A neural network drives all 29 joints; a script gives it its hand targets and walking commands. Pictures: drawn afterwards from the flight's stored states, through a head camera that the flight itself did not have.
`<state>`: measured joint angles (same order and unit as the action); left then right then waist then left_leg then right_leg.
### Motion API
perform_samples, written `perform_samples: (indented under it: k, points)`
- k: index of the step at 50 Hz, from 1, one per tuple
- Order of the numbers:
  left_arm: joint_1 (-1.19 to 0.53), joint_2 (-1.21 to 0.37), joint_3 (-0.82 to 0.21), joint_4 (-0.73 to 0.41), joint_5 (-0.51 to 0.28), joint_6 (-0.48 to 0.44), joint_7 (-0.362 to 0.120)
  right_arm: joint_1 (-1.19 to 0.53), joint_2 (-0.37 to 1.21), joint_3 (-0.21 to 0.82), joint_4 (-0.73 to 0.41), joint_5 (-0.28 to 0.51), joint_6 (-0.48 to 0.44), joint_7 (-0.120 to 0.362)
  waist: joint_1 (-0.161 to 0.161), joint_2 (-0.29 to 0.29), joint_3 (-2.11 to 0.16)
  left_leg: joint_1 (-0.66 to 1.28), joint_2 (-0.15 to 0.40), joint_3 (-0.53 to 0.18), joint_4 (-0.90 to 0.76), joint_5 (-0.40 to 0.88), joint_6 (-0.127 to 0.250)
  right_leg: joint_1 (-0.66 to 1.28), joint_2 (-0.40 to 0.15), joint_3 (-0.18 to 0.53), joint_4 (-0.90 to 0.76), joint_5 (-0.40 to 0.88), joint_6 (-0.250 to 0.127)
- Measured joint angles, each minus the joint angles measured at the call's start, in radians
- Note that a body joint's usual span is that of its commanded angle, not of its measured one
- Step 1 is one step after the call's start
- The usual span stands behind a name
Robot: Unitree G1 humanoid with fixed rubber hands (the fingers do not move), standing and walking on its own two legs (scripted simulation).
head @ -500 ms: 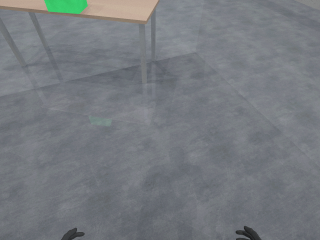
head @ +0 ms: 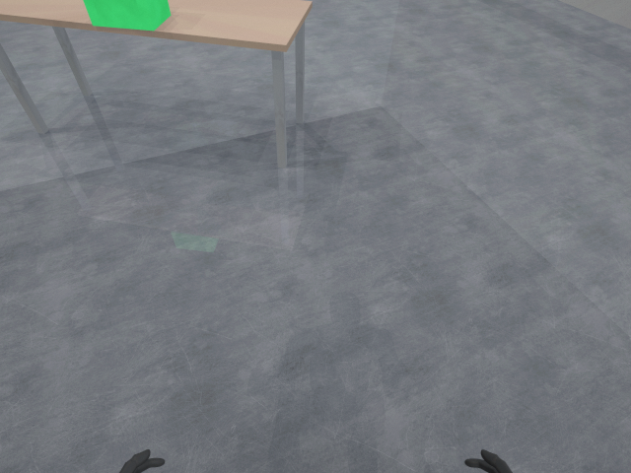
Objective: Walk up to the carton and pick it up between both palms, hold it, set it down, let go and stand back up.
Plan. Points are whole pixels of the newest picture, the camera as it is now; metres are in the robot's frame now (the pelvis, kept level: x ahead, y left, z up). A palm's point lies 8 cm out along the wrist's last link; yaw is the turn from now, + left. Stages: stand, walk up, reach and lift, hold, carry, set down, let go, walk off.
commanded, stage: walk up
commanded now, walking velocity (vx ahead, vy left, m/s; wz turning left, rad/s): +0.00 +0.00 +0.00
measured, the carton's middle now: out of the picture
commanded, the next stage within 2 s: none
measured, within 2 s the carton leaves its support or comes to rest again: neither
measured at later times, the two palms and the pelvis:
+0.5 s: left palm out of the picture +0.08 +0.44 -0.12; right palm (417, 445) +0.19 -0.13 -0.09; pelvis +0.07 +0.14 -0.02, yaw +0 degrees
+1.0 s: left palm (63, 281) +0.47 +0.46 -0.12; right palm (303, 441) +0.20 +0.02 -0.13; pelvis +0.29 +0.26 -0.02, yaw -5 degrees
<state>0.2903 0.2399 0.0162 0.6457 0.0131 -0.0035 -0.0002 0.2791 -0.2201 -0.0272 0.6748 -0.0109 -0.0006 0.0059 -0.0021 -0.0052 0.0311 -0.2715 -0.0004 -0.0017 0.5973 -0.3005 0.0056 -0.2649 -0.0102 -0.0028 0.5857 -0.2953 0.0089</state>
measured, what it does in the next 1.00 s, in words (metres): walks ahead: left foot, then right foot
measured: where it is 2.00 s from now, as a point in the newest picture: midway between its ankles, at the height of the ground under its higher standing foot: (194, 310)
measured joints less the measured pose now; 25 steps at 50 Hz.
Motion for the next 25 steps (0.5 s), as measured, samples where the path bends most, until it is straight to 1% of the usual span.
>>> perform_samples:
  k: [5,6,8,9,11,13,15,17,19,21,23,24,25]
  points:
    - [0.004,0.001,-0.001,-0.001,-0.001,0.001,0.002,-0.001,-0.002,-0.001,0.000,0.000,0.002,0.000,0.001,0.005,0.001,0.002,0.000,0.001,-0.001,0.004,0.001,0.003,0.000,0.001,-0.004,0.006,0.001]
    - [0.007,0.000,0.002,0.000,0.003,-0.001,0.001,0.001,-0.004,-0.002,-0.001,-0.006,0.003,0.004,0.001,0.007,-0.001,-0.003,0.000,0.000,0.009,-0.015,0.005,0.000,0.001,0.000,0.000,-0.006,-0.003]
    - [0.039,-0.007,0.013,0.003,0.027,-0.015,-0.001,0.017,-0.016,-0.010,-0.010,-0.037,0.011,0.029,0.004,0.019,-0.024,-0.036,0.001,0.001,0.091,-0.180,0.021,-0.012,0.006,0.001,0.025,-0.100,-0.035]
    - [0.057,-0.006,0.015,0.012,0.037,-0.020,0.002,0.025,-0.022,-0.017,-0.014,-0.049,0.020,0.041,0.007,0.019,-0.036,-0.064,-0.003,0.013,0.168,-0.221,0.019,-0.012,0.001,0.007,0.024,-0.125,-0.049]
    - [0.093,-0.001,0.021,0.042,0.055,-0.027,0.016,0.034,-0.038,-0.030,-0.022,-0.061,0.034,0.062,0.017,0.012,-0.044,-0.124,-0.005,0.042,0.310,-0.231,0.012,0.003,-0.019,0.028,0.000,-0.157,-0.076]
    - [0.129,0.002,0.027,0.074,0.064,-0.040,0.029,0.037,-0.061,-0.042,-0.031,-0.060,0.033,0.080,0.029,0.015,-0.039,-0.180,0.008,0.050,0.376,-0.202,0.005,0.037,-0.045,0.048,-0.056,-0.165,-0.088]
    - [0.161,0.006,0.034,0.105,0.064,-0.052,0.034,0.029,-0.086,-0.058,-0.040,-0.056,0.029,0.095,0.042,0.029,-0.030,-0.234,0.033,0.033,0.393,-0.149,-0.010,0.075,-0.067,0.065,-0.121,-0.145,-0.083]
    - [0.183,0.018,0.042,0.137,0.061,-0.060,0.035,0.015,-0.104,-0.071,-0.051,-0.047,0.030,0.108,0.047,0.045,-0.020,-0.276,0.059,0.012,0.385,-0.086,-0.025,0.110,-0.087,0.075,-0.171,-0.094,-0.071]
    - [0.191,0.038,0.056,0.165,0.058,-0.060,0.033,0.006,-0.107,-0.077,-0.060,-0.036,0.033,0.119,0.037,0.056,-0.019,-0.302,0.084,-0.003,0.362,-0.035,-0.033,0.138,-0.104,0.069,-0.194,-0.039,-0.055]
    - [0.189,0.063,0.072,0.179,0.055,-0.058,0.031,0.010,-0.097,-0.078,-0.064,-0.029,0.037,0.125,0.029,0.059,-0.030,-0.296,0.107,-0.007,0.318,-0.001,-0.033,0.156,-0.115,0.057,-0.185,-0.006,-0.034]
    - [0.180,0.084,0.085,0.179,0.052,-0.055,0.028,0.022,-0.081,-0.073,-0.063,-0.027,0.037,0.125,0.029,0.056,-0.052,-0.248,0.126,-0.012,0.255,0.000,-0.025,0.157,-0.122,0.051,-0.139,-0.038,-0.009]
    - [0.176,0.092,0.089,0.174,0.054,-0.052,0.026,0.032,-0.073,-0.069,-0.062,-0.026,0.033,0.122,0.031,0.050,-0.065,-0.208,0.132,-0.011,0.222,-0.013,-0.020,0.150,-0.125,0.053,-0.102,-0.077,-0.004]
    - [0.173,0.098,0.091,0.165,0.057,-0.046,0.025,0.044,-0.067,-0.064,-0.064,-0.024,0.026,0.116,0.029,0.043,-0.079,-0.157,0.134,-0.008,0.183,-0.026,-0.014,0.133,-0.131,0.059,-0.048,-0.133,-0.010]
